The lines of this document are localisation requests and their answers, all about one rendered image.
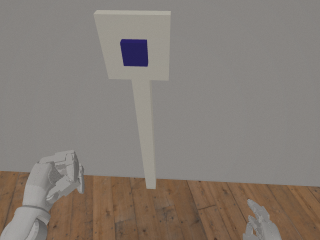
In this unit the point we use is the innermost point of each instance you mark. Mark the panel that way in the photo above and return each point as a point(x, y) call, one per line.
point(153, 26)

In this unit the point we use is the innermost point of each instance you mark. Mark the left robot hand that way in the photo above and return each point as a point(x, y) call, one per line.
point(39, 189)

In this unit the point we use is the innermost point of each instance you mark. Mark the right robot hand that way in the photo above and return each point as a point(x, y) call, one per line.
point(264, 227)

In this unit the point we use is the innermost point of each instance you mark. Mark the button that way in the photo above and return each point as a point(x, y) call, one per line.
point(134, 52)

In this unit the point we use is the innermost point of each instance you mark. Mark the robot left forearm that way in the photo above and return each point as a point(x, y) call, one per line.
point(29, 223)

